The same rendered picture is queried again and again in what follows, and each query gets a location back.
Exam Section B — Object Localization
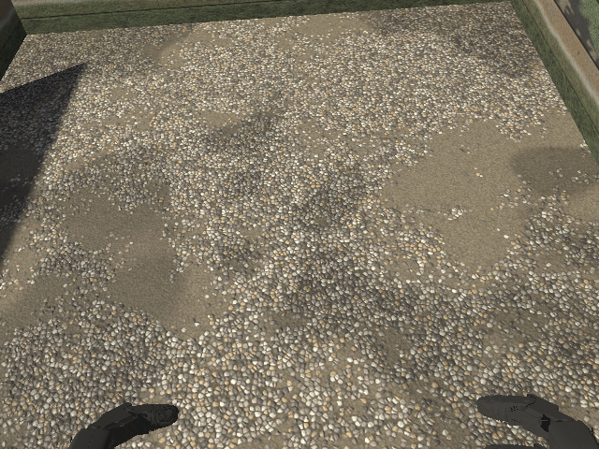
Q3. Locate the robot right hand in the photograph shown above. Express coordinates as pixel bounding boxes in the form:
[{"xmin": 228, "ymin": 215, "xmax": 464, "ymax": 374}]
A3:
[{"xmin": 476, "ymin": 394, "xmax": 599, "ymax": 449}]

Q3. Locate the robot left hand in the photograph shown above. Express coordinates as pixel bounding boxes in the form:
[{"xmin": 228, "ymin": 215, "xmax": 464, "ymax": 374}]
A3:
[{"xmin": 68, "ymin": 402, "xmax": 179, "ymax": 449}]

